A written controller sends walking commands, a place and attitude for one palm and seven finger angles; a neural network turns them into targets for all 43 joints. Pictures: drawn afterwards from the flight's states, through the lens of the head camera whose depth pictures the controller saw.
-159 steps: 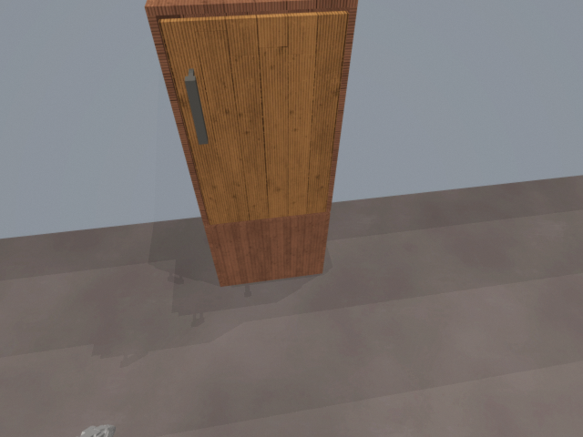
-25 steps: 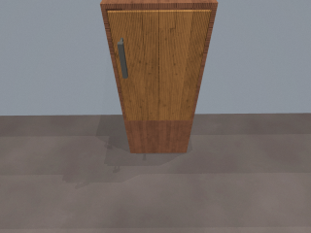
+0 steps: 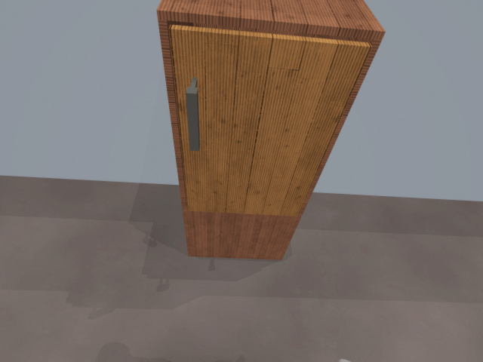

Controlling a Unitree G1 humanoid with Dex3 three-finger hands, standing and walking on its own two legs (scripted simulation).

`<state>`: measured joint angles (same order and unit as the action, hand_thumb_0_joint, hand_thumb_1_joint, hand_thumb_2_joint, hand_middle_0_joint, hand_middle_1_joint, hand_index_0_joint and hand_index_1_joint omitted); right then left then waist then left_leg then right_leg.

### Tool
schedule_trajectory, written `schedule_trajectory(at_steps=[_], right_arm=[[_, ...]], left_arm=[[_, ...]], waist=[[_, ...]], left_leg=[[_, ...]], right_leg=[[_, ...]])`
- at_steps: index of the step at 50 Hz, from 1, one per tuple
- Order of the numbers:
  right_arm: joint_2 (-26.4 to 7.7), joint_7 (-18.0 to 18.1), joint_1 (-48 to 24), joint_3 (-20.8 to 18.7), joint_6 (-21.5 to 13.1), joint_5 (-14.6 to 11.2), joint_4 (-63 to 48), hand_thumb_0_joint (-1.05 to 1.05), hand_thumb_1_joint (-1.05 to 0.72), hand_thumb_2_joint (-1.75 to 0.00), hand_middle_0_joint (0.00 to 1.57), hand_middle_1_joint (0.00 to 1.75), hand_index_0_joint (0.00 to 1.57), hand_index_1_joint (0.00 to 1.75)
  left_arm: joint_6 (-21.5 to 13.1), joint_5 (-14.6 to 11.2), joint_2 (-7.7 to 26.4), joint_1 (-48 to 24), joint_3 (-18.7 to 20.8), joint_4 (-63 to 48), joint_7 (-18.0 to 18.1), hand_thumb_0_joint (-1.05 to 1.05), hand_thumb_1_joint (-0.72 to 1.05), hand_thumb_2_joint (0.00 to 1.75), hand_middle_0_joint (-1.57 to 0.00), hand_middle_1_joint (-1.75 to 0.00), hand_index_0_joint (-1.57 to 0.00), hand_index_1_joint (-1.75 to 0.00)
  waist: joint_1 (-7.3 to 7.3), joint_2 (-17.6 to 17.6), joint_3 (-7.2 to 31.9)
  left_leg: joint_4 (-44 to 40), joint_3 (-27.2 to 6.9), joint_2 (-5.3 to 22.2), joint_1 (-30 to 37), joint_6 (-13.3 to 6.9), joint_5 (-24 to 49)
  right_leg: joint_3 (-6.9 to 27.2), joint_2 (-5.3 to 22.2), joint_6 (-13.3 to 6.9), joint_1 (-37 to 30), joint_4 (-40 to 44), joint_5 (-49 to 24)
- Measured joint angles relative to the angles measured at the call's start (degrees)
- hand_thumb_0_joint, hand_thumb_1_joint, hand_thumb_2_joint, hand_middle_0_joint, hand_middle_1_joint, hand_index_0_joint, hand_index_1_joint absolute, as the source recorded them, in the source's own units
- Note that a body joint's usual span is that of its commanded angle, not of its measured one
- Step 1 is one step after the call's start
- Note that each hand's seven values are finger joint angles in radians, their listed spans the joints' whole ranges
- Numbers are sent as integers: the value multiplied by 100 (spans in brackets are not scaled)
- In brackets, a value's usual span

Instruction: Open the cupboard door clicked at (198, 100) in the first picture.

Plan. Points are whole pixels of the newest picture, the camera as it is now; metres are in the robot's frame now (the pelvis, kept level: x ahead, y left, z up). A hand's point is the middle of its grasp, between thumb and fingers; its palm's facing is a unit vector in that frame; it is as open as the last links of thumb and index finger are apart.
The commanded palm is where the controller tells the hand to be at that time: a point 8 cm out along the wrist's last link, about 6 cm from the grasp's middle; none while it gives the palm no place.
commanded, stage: come to a stop and stand still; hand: left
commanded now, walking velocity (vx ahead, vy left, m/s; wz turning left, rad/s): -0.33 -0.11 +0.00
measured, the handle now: (194, 115) +0.57 +0.16 +0.06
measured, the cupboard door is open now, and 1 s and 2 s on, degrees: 0 0 0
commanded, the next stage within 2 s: look again from close up in 0.90 s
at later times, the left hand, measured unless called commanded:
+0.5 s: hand out of the picture +0.09 +0.13 -0.15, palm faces +0.02 -0.96 -0.26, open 7.4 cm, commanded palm none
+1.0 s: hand out of the picture -0.02 +0.15 -0.17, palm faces +0.04 -0.99 -0.17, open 7.4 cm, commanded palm none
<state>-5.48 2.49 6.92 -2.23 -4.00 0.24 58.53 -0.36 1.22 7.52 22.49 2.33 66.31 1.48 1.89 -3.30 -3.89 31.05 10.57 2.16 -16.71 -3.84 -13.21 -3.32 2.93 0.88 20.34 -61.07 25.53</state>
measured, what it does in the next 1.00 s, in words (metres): steps on the spot: right foot, then left foot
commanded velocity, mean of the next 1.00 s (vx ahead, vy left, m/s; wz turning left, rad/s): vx -0.01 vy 0.01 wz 0.00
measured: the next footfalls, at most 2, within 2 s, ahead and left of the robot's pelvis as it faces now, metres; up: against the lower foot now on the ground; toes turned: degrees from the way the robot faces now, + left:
right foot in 0.32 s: +0.08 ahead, -0.16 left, +0.00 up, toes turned -5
left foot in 0.72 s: -0.01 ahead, +0.09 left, +0.00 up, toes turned +2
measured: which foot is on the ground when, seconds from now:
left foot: down 0.00-0.32, up 0.34-0.70, down 0.72-1.00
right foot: up 0.00-0.30, down 0.32-0.74, up 0.76-1.00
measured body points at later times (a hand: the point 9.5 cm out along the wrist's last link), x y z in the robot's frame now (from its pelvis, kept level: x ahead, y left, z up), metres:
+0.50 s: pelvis +0.00 -0.05 +0.00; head +0.03 -0.08 +0.45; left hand +0.09 +0.18 -0.13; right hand +0.03 -0.30 -0.17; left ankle -0.02 +0.07 -0.67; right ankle +0.04 -0.16 -0.73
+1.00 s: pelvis -0.01 -0.03 +0.01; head +0.00 -0.01 +0.46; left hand -0.03 +0.20 -0.16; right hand -0.04 -0.23 -0.15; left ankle -0.05 +0.09 -0.73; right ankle -0.01 -0.14 -0.72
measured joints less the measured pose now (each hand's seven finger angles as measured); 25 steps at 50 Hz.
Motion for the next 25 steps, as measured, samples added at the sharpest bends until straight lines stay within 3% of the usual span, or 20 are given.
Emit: schedule_trajectory(at_steps=[4,9,13,15,16,17,20,25], right_arm=[[-166,45,25,8,150,35,83,-4,-95,-90,21,30,20,30],[-274,14,110,-66,391,97,121,-3,-94,-90,20,30,20,30],[-355,-34,193,-143,507,141,98,-1,-92,-90,20,30,20,30],[-404,-67,263,-171,550,141,86,-1,-91,-90,20,30,20,30],[-419,-89,322,-180,568,129,74,-1,-91,-90,20,30,20,30],[-451,-112,353,-192,589,108,64,-1,-91,-90,20,30,20,30],[-578,-113,402,-231,730,74,44,0,-91,-90,20,30,20,30],[-637,-163,538,-226,813,86,106,0,-91,-90,20,30,20,30]], left_arm=[[123,20,164,-488,54,-384,38,0,91,90,-19,-30,-20,-30],[267,50,345,-1029,152,-819,35,0,91,90,-19,-30,-20,-30],[283,36,411,-1289,183,-1038,26,0,91,90,-19,-30,-20,-30],[237,30,420,-1331,174,-1107,19,0,91,90,-19,-30,-20,-30],[191,36,442,-1309,159,-1144,14,0,91,90,-19,-30,-20,-30],[134,57,435,-1304,146,-1141,26,0,91,90,-19,-30,-20,-30],[81,58,302,-1331,35,-1103,20,0,91,90,-19,-30,-20,-30],[111,34,122,-1300,-30,-1070,36,0,91,90,-20,-30,-20,-30]], waist=[[-75,31,36],[-150,112,-47],[-240,264,-129],[-261,339,-123],[-263,329,-85],[-266,370,-66],[-345,597,-107],[-318,616,-64]], left_leg=[[-408,-15,-26,277,-10,124],[-339,-60,66,352,85,42],[-122,-75,185,297,205,-67],[61,-67,236,217,290,-153],[215,-47,232,141,341,-228],[432,-79,247,27,392,-379],[1565,-679,49,-377,437,-1430],[2939,-984,-156,-673,567,-1245]], right_leg=[[46,132,132,293,939,-357],[117,78,131,436,1082,-443],[69,-1,70,177,1507,-406],[11,-12,50,-127,2095,-734],[2,20,37,-330,2533,-1113],[-5,2,-26,-373,2653,-1027],[-99,-67,-176,-317,2524,-877],[-140,-42,-229,-399,2858,-1143]])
